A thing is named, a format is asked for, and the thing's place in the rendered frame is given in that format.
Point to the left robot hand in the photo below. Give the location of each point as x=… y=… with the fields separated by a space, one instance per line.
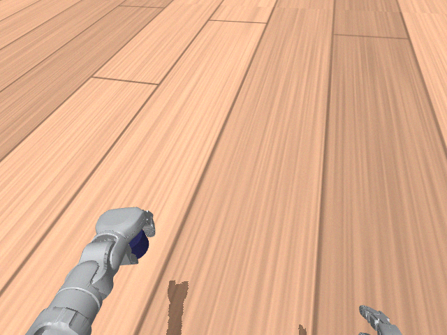
x=128 y=222

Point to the right robot hand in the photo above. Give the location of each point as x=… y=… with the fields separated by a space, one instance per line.
x=379 y=321

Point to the tin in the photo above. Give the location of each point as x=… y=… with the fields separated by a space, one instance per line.
x=139 y=244

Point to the left robot arm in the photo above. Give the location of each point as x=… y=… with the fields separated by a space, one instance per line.
x=80 y=298

